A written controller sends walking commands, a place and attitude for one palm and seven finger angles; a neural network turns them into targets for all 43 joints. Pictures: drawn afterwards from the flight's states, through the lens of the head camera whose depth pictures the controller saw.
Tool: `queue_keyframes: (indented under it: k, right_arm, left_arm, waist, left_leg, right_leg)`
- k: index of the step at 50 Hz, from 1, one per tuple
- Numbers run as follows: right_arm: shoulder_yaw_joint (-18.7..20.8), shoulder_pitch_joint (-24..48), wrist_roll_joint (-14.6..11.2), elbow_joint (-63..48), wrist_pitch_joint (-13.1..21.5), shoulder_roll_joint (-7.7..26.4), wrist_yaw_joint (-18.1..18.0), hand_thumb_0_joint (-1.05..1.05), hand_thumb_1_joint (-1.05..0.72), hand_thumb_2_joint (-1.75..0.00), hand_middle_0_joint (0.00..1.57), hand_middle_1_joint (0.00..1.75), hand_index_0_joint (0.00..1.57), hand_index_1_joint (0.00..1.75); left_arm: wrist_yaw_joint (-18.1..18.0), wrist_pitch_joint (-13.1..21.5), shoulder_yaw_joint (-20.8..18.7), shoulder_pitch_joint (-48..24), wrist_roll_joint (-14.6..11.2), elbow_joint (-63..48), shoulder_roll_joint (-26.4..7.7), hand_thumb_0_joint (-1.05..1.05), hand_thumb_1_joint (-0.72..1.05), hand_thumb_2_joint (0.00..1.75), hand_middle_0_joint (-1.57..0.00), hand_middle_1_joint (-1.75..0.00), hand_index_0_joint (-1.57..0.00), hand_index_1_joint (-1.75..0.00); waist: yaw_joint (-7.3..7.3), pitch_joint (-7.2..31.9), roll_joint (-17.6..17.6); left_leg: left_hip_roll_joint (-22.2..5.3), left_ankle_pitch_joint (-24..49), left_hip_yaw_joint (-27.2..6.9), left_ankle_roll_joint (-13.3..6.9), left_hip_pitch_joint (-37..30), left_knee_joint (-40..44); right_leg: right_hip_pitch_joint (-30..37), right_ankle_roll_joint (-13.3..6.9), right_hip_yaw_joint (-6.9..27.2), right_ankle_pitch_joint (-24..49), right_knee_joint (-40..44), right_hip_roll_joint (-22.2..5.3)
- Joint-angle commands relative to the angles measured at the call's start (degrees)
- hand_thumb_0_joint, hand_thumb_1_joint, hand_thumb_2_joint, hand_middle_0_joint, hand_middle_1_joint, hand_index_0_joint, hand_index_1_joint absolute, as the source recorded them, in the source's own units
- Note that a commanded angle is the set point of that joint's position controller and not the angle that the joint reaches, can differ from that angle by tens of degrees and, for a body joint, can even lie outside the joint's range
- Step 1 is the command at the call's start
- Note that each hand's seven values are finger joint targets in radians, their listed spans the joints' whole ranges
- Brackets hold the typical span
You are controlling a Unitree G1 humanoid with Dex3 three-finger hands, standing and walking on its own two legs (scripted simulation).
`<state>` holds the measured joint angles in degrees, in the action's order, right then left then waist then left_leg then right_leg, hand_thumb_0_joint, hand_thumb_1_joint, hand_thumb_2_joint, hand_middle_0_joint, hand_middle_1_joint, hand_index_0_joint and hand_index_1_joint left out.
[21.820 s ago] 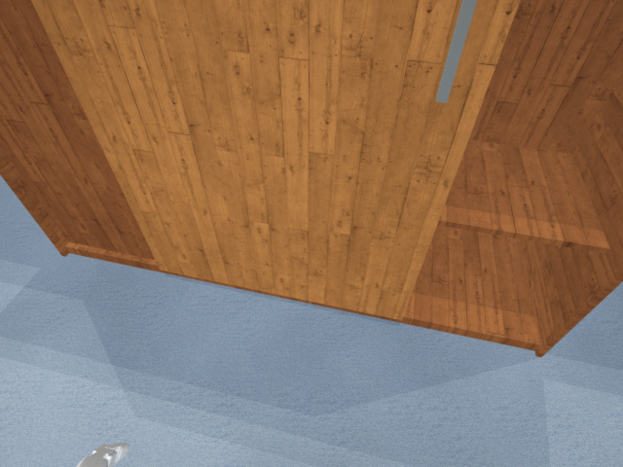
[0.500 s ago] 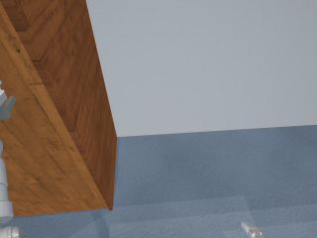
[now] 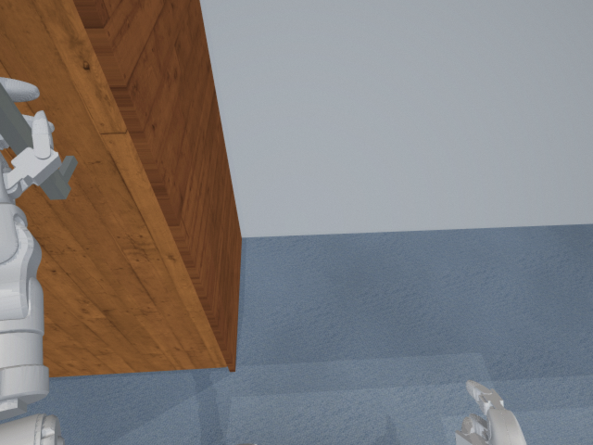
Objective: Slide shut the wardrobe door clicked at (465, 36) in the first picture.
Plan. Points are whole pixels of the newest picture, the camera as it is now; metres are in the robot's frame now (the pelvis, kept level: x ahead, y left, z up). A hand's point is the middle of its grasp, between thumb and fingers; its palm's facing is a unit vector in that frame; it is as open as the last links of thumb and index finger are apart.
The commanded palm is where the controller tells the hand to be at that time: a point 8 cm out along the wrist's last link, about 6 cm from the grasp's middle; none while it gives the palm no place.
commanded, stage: stop walking and hold the door there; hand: left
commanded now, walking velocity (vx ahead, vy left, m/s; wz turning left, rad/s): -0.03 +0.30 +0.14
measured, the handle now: (23, 116) +0.39 +0.32 +0.24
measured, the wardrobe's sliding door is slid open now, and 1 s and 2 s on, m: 0.00 0.00 0.00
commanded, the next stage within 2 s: loosen the grip on the handle in 1.68 s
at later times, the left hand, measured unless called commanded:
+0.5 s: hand (39, 157) +0.35 +0.30 +0.22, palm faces +0.28 -0.95 -0.16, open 5.8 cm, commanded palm +0.32 +0.34 +0.21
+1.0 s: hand (36, 164) +0.34 +0.30 +0.22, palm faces +0.01 -1.00 -0.08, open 6.3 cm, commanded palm +0.33 +0.31 +0.21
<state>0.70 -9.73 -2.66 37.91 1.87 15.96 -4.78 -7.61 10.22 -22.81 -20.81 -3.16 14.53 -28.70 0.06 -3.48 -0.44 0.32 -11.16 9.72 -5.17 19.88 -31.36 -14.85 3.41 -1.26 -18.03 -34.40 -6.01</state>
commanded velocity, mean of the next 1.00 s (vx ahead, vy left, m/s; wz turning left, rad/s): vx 0.03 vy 0.03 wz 0.06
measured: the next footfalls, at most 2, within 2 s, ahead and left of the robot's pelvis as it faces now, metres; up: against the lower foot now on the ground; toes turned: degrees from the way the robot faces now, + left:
right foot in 0.24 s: -0.02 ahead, -0.10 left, +0.00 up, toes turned -10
left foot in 0.52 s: -0.01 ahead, +0.26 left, +0.00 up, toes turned +9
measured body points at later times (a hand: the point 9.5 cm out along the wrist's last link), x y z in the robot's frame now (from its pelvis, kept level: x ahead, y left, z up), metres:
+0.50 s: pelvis -0.02 +0.12 +0.00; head +0.05 +0.12 +0.44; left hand +0.33 +0.35 +0.23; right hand +0.14 -0.15 -0.12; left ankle +0.03 +0.32 -0.72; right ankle -0.06 -0.09 -0.73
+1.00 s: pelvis -0.02 +0.20 +0.01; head +0.04 +0.22 +0.45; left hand +0.33 +0.35 +0.22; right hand +0.21 +0.02 -0.08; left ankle -0.04 +0.31 -0.73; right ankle +0.00 +0.09 -0.71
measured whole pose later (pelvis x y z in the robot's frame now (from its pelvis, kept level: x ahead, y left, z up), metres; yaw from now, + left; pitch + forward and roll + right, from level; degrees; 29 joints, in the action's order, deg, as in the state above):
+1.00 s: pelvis -0.02 +0.20 +0.01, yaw +6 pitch +0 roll +0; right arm -1.6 -3.8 -0.7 36.5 4.2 9.7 -0.3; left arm -5.9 5.6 7.9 -28.3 -0.8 -1.1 -6.7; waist -2.4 -8.3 2.0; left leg 0.1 -16.6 2.0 -0.9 12.8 -29.8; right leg -18.5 -0.5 -1.5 -20.3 -38.6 -0.7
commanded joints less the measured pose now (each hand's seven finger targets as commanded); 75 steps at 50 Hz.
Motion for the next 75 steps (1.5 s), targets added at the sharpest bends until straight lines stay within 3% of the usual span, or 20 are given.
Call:
queue_keyframes:
  k: [1, 10, 12, 13, 15, 17, 23, 24, 26, 27, 28, 35, 39, 44, 47, 49, 54, 65, 71, 75]
  right_arm:
    - [2.1, 3.6, 0.4, -9.1, 4.0, 7.2, -0.1, 0.00, -0.90, -0.90, 0.20, 0.30, 0.20, 0.30]
    - [0.8, 7.6, 1.4, -8.6, 4.6, 5.9, 1.2, 0.00, -0.90, -0.90, 0.20, 0.30, 0.20, 0.30]
    - [1.5, 7.1, 2.0, -8.0, 3.3, 6.3, 2.0, 0.00, -0.90, -0.90, 0.20, 0.30, 0.20, 0.30]
    - [1.0, 6.8, 2.9, -5.9, 3.5, 7.7, 2.1, 0.00, -0.90, -0.90, 0.20, 0.30, 0.20, 0.30]
    - [0.7, 5.7, 1.6, -5.9, 4.0, 4.5, 3.1, 0.00, -0.90, -0.90, 0.20, 0.30, 0.20, 0.30]
    - [-0.1, 5.6, 1.7, -5.3, 3.6, 3.6, 2.8, 0.00, -0.90, -0.90, 0.20, 0.30, 0.20, 0.30]
    - [0.5, 9.2, 1.9, -7.4, 3.9, 0.1, 0.9, 0.00, -0.90, -0.90, 0.20, 0.30, 0.20, 0.30]
    - [0.8, 9.3, 1.6, -8.2, 4.0, 0.6, 0.6, 0.00, -0.90, -0.90, 0.20, 0.30, 0.20, 0.30]
    - [2.2, 5.9, 0.6, -9.7, 5.3, 3.9, 1.4, 0.00, -0.90, -0.90, 0.20, 0.30, 0.20, 0.30]
    - [2.5, 4.3, 0.8, -8.5, 6.4, 3.5, 2.3, 0.00, -0.90, -0.90, 0.20, 0.30, 0.20, 0.30]
    - [3.1, 3.6, 0.6, -7.3, 7.1, 3.6, 2.7, 0.00, -0.90, -0.90, 0.20, 0.30, 0.20, 0.30]
    - [0.3, 9.8, 1.0, -8.1, 6.4, 1.1, 3.9, 0.00, -0.90, -0.90, 0.20, 0.30, 0.20, 0.30]
    - [0.1, 8.6, 1.1, -7.8, 5.6, -0.5, 3.7, 0.00, -0.90, -0.90, 0.20, 0.30, 0.20, 0.30]
    - [-1.6, 9.7, 2.3, -7.3, 5.3, -1.6, 2.4, 0.00, -0.90, -0.90, 0.20, 0.30, 0.20, 0.30]
    - [-0.3, 8.8, 1.7, -9.6, 4.8, 0.2, 4.1, 0.00, -0.90, -0.90, 0.20, 0.30, 0.20, 0.30]
    - [-0.3, 8.4, 2.0, -10.0, 4.4, -0.4, 5.5, 0.00, -0.90, -0.90, 0.20, 0.30, 0.20, 0.30]
    - [1.5, 6.4, 1.3, -9.8, 4.7, 1.8, 6.7, 0.00, -0.90, -0.90, 0.20, 0.30, 0.20, 0.30]
    - [0.3, 9.0, 1.3, -10.3, 5.6, 0.4, 5.2, 0.00, -0.90, -0.90, 0.20, 0.30, 0.20, 0.30]
    - [-0.2, 8.3, 0.9, -9.6, 4.5, -1.1, 2.8, 0.00, -0.90, -0.90, 0.20, 0.30, 0.20, 0.30]
    - [-0.9, 9.3, 1.3, -9.3, 4.3, -1.7, 1.5, 0.00, -0.90, -0.90, 0.20, 0.30, 0.20, 0.30]
  left_arm:
    - [-0.1, 3.3, 0.0, -15.4, 1.2, -14.7, -12.5, 0.00, 0.90, 0.90, -0.45, -1.40, -0.45, -1.40]
    - [0.1, -0.8, 4.0, -19.8, -0.1, -13.7, -9.1, 0.00, 0.90, 0.90, -0.45, -1.40, -0.45, -1.40]
    - [0.3, -0.1, 2.6, -20.4, 0.3, -10.6, -11.9, 0.00, 0.90, 0.90, -0.45, -1.40, -0.45, -1.40]
    - [0.1, -0.3, 2.1, -21.9, -1.1, -7.8, -10.5, 0.00, 0.90, 0.90, -0.45, -1.40, -0.45, -1.40]
    - [1.0, 0.8, 9.2, -26.8, -0.6, -15.1, -1.8, 0.00, 0.90, 0.90, -0.45, -1.40, -0.45, -1.40]
    - [0.5, 2.8, 4.7, -25.2, 0.4, -16.6, -6.4, 0.00, 0.90, 0.90, -0.45, -1.40, -0.45, -1.40]
    - [1.1, 3.4, 11.3, -23.2, 0.8, -30.0, 1.2, 0.00, 0.90, 0.90, -0.45, -1.40, -0.45, -1.40]
    - [1.2, 3.2, 14.3, -21.9, 0.5, -32.2, 3.5, 0.00, 0.90, 0.90, -0.45, -1.40, -0.45, -1.40]
    - [1.9, 4.8, 19.4, -26.6, -0.4, -42.3, 8.8, 0.00, 0.90, 0.90, -0.45, -1.40, -0.45, -1.40]
    - [2.6, 5.7, 23.3, -28.9, 1.0, -42.0, 12.8, 0.00, 0.90, 0.90, -0.45, -1.40, -0.45, -1.40]
    - [3.7, 4.6, 27.5, -24.6, 1.1, -36.4, 18.3, 0.00, 0.90, 0.90, -0.45, -1.40, -0.45, -1.40]
    - [4.2, 0.7, 30.4, -35.6, 1.4, -37.1, 16.8, 0.00, 0.90, 0.90, -0.45, -1.40, -0.45, -1.40]
    - [4.3, -1.5, 28.7, -30.8, 0.6, -29.6, 16.3, 0.00, 0.90, 0.90, -0.45, -1.40, -0.45, -1.40]
    - [4.0, 1.4, 29.9, -28.2, 1.6, -32.0, 18.6, 0.00, 0.90, 0.90, -0.45, -1.40, -0.45, -1.40]
    - [5.0, 2.6, 37.4, -32.6, 1.0, -34.6, 25.2, 0.00, 0.90, 0.90, -0.45, -1.40, -0.45, -1.40]
    - [5.6, 1.8, 39.9, -31.4, 1.8, -30.9, 28.0, 0.00, 0.90, 0.90, -0.45, -1.40, -0.45, -1.40]
    - [6.6, 1.2, 41.8, -34.1, 2.3, -32.6, 28.4, 0.00, 0.90, 0.90, -0.45, -1.40, -0.45, -1.40]
    - [6.0, 0.6, 38.3, -33.8, 1.3, -33.1, 25.4, 0.00, 0.90, 0.90, -0.45, -1.40, -0.45, -1.40]
    - [4.4, 0.5, 29.8, -28.2, 1.6, -32.4, 16.6, 0.00, 0.90, 0.90, -0.45, -1.40, -0.45, -1.40]
    - [4.1, 0.6, 30.0, -25.5, 1.2, -31.4, 19.5, 0.00, 0.90, 0.90, -0.45, -1.40, -0.45, -1.40]
  waist:
    - [0.15, 17.3, -14.5]
    - [-2.26, 15.4, -4.3]
    - [-2.66, 8.0, 19.3]
    - [-1.91, 6.8, 11.7]
    - [0.62, 12.8, 14.1]
    - [0.84, 13.5, 13.3]
    - [0.22, 16.2, 7.7]
    - [1.37, 17.7, 3.3]
    - [2.46, 23.9, -19.3]
    - [3.12, 22.8, -13.3]
    - [3.28, 19.5, -5.3]
    - [0.93, 21.1, -5.8]
    - [0.46, 16.0, 25.3]
    - [0.18, 21.2, 6.8]
    - [1.20, 25.9, -9.7]
    - [1.52, 21.1, -11.3]
    - [2.53, 20.9, -3.3]
    - [1.49, 19.9, -12.2]
    - [0.17, 24.7, 15.3]
    - [-0.06, 23.0, 13.4]
  left_leg:
    - [-18.0, 15.0, -22.0, -2.6, -16.3, 14.3]
    - [-6.6, -12.8, -9.9, 2.6, 2.7, 8.3]
    - [0.5, -17.7, -14.2, 8.2, 22.8, -31.6]
    - [-2.5, -12.2, -20.8, 8.9, 25.0, -42.9]
    - [-4.0, -9.5, -20.9, 8.0, 24.0, -45.4]
    - [-5.5, -8.3, -14.2, 7.3, 21.0, -34.1]
    - [3.8, 0.2, 4.9, 7.2, -9.5, 3.2]
    - [1.5, 7.2, 4.4, 7.0, -17.3, 4.3]
    - [-17.9, 48.7, -21.4, -3.6, -30.0, 3.1]
    - [-19.4, 51.1, -22.2, -6.4, -29.5, 3.0]
    - [-20.2, 41.2, -21.1, -6.3, -24.5, 5.4]
    - [-16.6, 16.0, -14.2, -1.0, -13.0, 1.8]
    - [0.7, -13.4, -10.2, 6.2, -1.9, -18.5]
    - [-1.1, -1.6, -7.9, 5.5, -8.3, 4.1]
    - [-19.7, 54.3, -23.8, -2.3, -31.1, 5.0]
    - [-21.0, 57.5, -23.7, -3.6, -33.3, 5.8]
    - [-19.2, 52.2, -18.3, -1.6, -34.6, 5.0]
    - [-16.2, 36.1, -11.8, 0.6, -25.2, 4.4]
    - [-1.3, -11.0, -8.6, 7.1, -2.0, -11.5]
    - [-1.5, -10.4, -9.6, 5.4, -1.2, -2.3]
  right_leg:
    - [-8.6, -2.5, -2.0, -16.2, -19.1, 2.6]
    - [14.5, -5.7, -6.2, -3.7, 8.1, -1.1]
    - [13.0, -17.0, 34.5, -8.7, 25.2, -30.1]
    - [9.2, -17.4, 29.6, -1.1, 23.3, -32.3]
    - [14.4, -13.1, 16.1, 10.3, 15.4, -25.4]
    - [15.3, -8.4, 3.0, 20.4, 12.1, -20.1]
    - [7.7, -3.7, -8.4, 41.0, -5.3, -12.8]
    - [2.4, -2.2, -10.1, 36.4, -13.8, -10.1]
    - [-16.2, -0.5, -7.5, -17.7, -36.8, 1.6]
    - [-15.9, -1.4, -2.7, -23.4, -39.1, 3.6]
    - [-15.1, -1.4, -1.8, -18.5, -35.6, 1.3]
    - [7.7, -2.9, 0.7, 4.2, 2.5, 3.8]
    - [8.6, -10.0, 19.8, 23.1, 16.6, -9.6]
    - [16.2, -8.4, 5.5, 41.5, 3.0, -4.9]
    - [-4.8, -2.8, 1.5, 4.8, -6.5, 3.9]
    - [-12.3, -3.9, 2.6, -8.4, -11.2, 5.4]
    - [-13.0, -3.9, 0.7, -2.7, -12.6, 5.9]
    - [2.2, -2.8, -2.1, 5.8, 4.7, 6.6]
    - [24.0, -8.9, 11.1, 61.3, 7.0, -9.0]
    - [23.3, -8.6, 7.3, 55.4, 4.2, -7.8]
